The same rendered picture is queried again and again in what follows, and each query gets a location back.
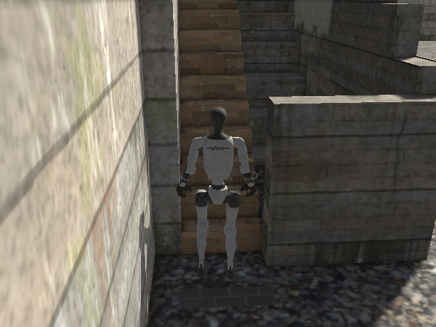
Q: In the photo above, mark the right robot hand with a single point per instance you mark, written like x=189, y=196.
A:
x=246, y=187

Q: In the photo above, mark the left robot hand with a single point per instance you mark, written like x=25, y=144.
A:
x=179, y=190

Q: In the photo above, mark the robot right forearm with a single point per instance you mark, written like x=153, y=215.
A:
x=249, y=177

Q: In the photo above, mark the robot right thigh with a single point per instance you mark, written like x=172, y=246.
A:
x=232, y=206

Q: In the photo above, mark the robot right shin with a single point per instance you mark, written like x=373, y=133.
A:
x=230, y=245

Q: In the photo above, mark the robot left upper arm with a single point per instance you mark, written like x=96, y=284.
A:
x=196, y=144

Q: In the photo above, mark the robot right upper arm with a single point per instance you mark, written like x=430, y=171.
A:
x=239, y=143

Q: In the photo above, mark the robot left forearm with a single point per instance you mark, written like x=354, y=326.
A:
x=184, y=178

